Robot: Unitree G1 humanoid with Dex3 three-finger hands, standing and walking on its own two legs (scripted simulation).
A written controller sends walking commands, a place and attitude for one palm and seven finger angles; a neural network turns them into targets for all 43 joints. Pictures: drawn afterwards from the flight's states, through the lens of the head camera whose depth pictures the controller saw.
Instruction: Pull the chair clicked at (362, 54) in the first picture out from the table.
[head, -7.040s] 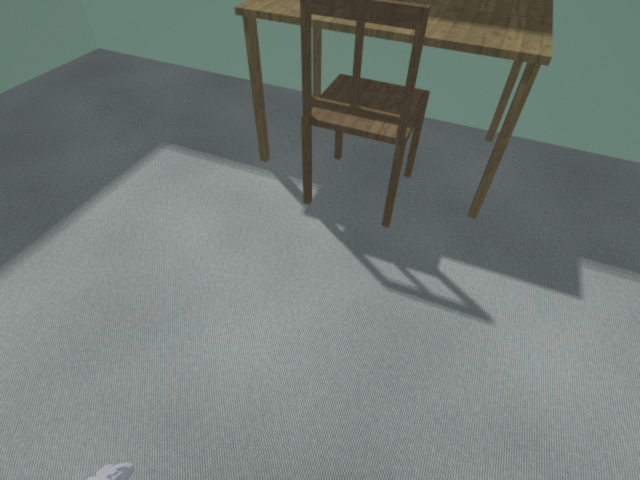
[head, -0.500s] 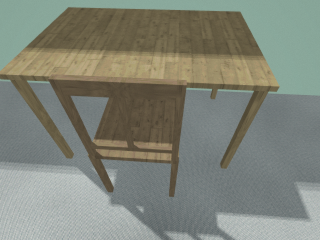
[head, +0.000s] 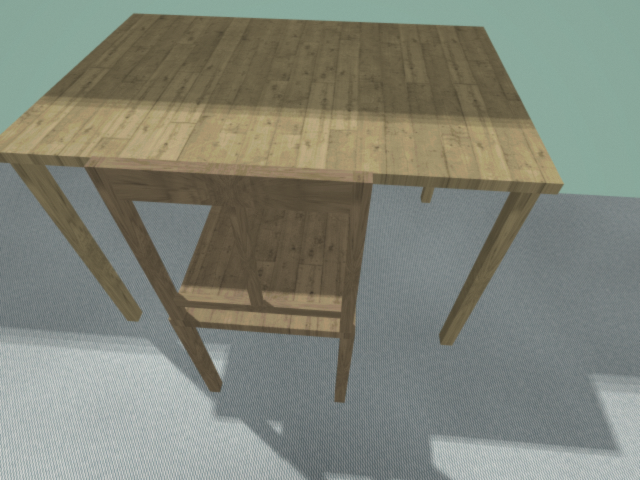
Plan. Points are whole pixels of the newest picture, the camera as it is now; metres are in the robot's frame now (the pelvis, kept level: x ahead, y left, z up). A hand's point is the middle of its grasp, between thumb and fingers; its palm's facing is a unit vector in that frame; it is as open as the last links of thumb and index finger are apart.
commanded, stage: come to a stop and stand still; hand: left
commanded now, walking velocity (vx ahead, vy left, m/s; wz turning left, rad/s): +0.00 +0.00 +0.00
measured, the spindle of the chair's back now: (247, 259) +0.49 +0.17 -0.09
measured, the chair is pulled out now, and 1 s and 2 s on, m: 0.00 0.00 0.00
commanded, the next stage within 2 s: look again from close up in 0.02 s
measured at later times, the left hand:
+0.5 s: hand out of the picture +0.01 +0.23 -0.18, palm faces +0.01 -0.98 -0.20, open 7.4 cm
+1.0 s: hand out of the picture -0.08 +0.24 -0.18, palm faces +0.01 -0.99 -0.16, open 7.4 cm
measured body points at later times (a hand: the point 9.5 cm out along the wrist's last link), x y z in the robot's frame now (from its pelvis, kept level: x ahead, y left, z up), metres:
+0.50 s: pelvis -0.02 +0.06 -0.01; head -0.03 +0.06 +0.44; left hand +0.01 +0.28 -0.16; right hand -0.01 -0.17 -0.16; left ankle +0.00 +0.13 -0.74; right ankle -0.08 -0.06 -0.74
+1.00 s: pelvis -0.03 +0.08 +0.00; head -0.01 +0.09 +0.45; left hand -0.08 +0.29 -0.16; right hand -0.02 -0.15 -0.15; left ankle +0.00 +0.13 -0.74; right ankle -0.08 -0.06 -0.74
